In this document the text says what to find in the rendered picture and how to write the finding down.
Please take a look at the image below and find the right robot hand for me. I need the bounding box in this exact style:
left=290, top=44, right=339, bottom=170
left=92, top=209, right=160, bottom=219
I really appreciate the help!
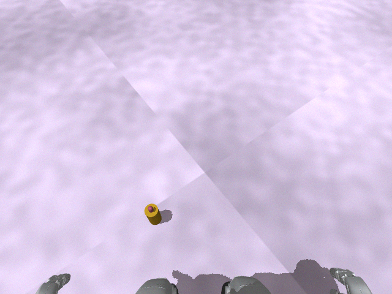
left=330, top=268, right=372, bottom=294

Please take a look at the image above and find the left robot hand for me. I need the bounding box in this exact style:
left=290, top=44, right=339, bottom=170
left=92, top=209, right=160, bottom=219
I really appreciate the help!
left=36, top=274, right=70, bottom=294

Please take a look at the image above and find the bottle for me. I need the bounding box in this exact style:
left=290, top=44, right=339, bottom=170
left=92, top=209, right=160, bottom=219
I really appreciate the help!
left=145, top=204, right=162, bottom=225

